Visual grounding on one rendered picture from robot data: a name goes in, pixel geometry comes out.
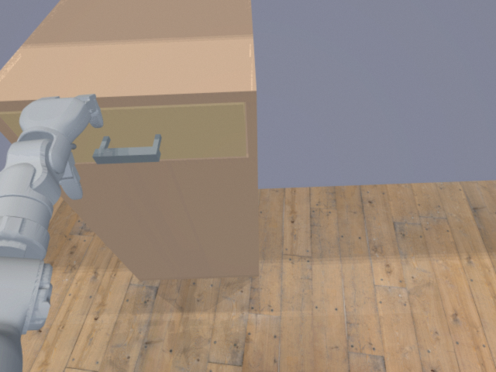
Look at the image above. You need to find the cabinet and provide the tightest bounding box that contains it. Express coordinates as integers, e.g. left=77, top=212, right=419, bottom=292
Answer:
left=0, top=0, right=259, bottom=281

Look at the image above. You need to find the left robot hand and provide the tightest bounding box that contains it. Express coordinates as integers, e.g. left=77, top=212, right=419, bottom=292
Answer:
left=19, top=94, right=103, bottom=200

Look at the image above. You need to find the left robot upper arm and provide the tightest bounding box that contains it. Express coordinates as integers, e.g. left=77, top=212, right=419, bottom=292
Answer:
left=0, top=257, right=53, bottom=372

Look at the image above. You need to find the handle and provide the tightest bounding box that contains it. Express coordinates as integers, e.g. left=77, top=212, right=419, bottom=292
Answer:
left=92, top=134, right=162, bottom=164

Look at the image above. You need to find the left robot forearm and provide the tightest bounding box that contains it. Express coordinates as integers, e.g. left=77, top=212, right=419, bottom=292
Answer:
left=0, top=126, right=71, bottom=260

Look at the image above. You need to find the drawer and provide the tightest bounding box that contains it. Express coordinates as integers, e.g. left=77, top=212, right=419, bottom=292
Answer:
left=0, top=102, right=246, bottom=163

